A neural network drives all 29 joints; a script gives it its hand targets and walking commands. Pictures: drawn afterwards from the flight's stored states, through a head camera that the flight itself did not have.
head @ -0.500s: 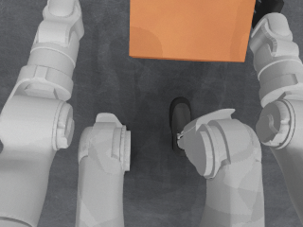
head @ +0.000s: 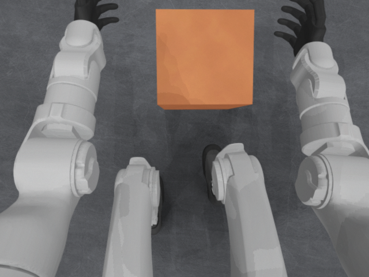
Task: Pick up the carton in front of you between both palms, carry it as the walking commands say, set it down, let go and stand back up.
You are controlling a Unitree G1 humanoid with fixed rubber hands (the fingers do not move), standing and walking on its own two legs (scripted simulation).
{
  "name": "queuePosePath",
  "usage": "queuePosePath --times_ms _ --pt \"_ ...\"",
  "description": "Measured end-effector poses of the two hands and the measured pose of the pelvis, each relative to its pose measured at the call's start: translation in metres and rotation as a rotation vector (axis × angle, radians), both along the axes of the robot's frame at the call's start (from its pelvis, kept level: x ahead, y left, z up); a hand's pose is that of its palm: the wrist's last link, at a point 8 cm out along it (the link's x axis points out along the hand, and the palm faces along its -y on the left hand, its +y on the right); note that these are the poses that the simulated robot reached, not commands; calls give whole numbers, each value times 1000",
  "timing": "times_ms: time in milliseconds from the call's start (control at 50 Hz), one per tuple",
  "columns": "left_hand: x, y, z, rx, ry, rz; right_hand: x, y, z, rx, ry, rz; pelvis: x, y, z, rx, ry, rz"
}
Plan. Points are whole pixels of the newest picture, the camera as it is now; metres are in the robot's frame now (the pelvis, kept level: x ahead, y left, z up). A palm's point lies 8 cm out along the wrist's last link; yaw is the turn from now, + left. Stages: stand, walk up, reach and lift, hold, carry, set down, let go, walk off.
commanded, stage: set down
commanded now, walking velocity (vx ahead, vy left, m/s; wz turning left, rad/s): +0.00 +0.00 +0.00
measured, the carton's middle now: (199, 70) +0.51 -0.09 -0.33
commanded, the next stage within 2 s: let go in 0.58 s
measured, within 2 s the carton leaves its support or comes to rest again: neither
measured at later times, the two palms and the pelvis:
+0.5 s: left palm out of the picture +0.56 +0.12 +0.04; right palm out of the picture +0.49 -0.27 +0.03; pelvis +0.03 -0.01 +0.13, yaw -1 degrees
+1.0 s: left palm out of the picture +0.45 +0.15 +0.15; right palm out of the picture +0.39 -0.28 +0.15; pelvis +0.08 -0.02 +0.26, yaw -1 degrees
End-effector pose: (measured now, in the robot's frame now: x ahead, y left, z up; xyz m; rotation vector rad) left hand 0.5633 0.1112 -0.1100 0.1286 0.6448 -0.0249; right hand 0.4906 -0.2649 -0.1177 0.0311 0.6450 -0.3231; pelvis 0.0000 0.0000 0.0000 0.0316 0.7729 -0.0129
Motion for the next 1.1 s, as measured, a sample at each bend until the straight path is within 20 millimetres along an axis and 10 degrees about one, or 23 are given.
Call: queuePosePath --times_ms 680,1100 --pt "-8 15 193 15 -2 -21 -10 -8 195 -22 4 50 37 -9 180 3 8 -11" --pt "-137 51 285 99 93 14 -127 -16 296 -76 156 219 92 -24 276 -14 -309 -25"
